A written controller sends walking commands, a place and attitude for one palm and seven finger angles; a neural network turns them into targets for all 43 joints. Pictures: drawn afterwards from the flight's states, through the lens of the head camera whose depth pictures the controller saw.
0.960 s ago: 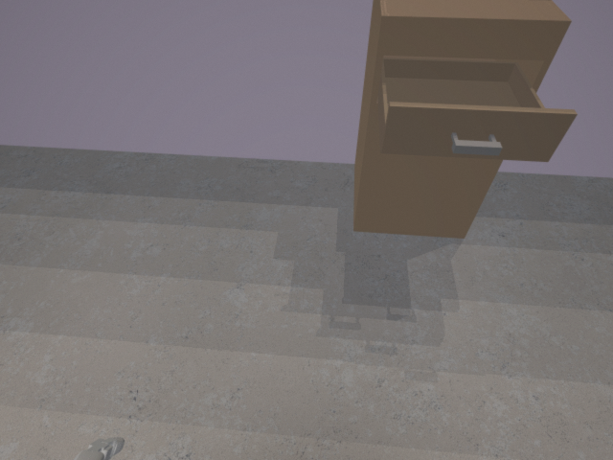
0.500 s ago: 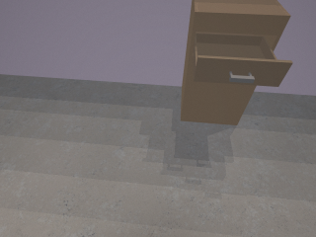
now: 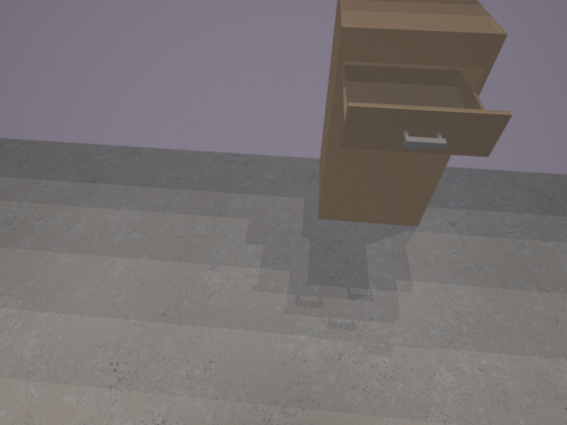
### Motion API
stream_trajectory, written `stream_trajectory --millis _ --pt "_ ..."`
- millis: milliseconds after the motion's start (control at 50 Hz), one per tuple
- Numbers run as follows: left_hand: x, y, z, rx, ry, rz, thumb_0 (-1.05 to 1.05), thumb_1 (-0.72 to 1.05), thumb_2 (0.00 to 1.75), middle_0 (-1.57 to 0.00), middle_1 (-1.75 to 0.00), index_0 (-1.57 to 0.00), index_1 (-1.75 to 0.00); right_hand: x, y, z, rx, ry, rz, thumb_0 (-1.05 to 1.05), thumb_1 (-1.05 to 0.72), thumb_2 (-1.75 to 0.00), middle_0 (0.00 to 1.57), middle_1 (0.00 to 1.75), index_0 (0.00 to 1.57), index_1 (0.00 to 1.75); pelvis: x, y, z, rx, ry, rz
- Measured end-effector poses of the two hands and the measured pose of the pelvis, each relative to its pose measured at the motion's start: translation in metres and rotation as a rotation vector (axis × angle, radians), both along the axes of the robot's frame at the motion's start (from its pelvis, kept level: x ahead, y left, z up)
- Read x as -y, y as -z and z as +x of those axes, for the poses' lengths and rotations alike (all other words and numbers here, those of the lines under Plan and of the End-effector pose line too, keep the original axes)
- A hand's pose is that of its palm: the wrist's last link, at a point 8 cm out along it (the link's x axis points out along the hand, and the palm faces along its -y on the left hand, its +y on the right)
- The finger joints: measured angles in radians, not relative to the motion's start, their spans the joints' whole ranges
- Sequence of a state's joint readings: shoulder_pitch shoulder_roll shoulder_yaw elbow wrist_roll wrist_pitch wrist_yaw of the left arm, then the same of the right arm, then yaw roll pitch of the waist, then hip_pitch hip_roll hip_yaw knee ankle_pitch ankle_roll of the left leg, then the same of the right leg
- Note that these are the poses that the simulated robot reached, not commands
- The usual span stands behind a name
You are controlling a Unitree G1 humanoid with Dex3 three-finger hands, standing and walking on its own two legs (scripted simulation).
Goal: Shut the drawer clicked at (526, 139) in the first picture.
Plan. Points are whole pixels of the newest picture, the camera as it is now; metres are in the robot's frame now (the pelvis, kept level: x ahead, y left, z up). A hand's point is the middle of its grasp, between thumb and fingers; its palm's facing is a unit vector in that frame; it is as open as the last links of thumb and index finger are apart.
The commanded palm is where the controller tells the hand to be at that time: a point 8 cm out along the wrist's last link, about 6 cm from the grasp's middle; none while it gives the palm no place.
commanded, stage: look at it before walking up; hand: left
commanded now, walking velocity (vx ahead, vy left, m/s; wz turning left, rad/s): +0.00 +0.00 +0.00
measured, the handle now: (423, 138) +0.85 -0.33 -0.08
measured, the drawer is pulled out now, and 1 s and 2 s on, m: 0.26 0.26 0.26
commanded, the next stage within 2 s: walk to a spot facing it in 0.58 s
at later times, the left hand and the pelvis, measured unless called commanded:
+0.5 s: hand out of the picture +0.06 +0.25 -0.16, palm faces -0.01 -0.95 -0.33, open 7.3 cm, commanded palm none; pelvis +0.00 +0.01 +0.00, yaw +0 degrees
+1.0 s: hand out of the picture +0.05 +0.22 -0.18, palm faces -0.10 -0.95 -0.29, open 7.3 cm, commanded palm none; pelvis -0.01 +0.00 -0.02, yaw -8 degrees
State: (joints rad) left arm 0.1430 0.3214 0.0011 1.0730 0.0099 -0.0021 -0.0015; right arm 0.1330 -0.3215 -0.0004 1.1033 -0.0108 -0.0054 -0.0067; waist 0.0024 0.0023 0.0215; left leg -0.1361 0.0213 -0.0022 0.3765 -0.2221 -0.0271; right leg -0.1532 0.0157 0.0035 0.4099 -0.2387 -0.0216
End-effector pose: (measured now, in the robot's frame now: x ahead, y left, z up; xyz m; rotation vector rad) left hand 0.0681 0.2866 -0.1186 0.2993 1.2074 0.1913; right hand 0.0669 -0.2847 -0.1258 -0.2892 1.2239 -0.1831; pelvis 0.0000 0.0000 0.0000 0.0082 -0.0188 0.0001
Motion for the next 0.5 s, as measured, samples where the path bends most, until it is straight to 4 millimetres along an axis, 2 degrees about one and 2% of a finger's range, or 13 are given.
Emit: stream_trajectory --millis 180,500 --pt "-0.002 0.002 -0.001 0.002 0.0 -0.008 0.0 0.91 0.89 -0.21 -0.3 -0.21 -0.3 -0.005 -0.002 -0.003 0.001 0.002 -0.002 0.0 -0.9 -0.9 0.2 0.3 0.2 0.3 -0.004 -0.001 -0.002 0.001 0.0 -0.001" --pt "-0.011 0.002 -0.016 -0.035 -0.015 -0.001 0.0 0.91 0.89 -0.21 -0.3 -0.21 -0.3 -0.01 -0.002 -0.003 -0.009 -0.002 -0.002 0.0 -0.9 -0.9 0.2 0.3 0.2 0.3 -0.009 -0.001 -0.002 -0.001 -0.002 -0.001"
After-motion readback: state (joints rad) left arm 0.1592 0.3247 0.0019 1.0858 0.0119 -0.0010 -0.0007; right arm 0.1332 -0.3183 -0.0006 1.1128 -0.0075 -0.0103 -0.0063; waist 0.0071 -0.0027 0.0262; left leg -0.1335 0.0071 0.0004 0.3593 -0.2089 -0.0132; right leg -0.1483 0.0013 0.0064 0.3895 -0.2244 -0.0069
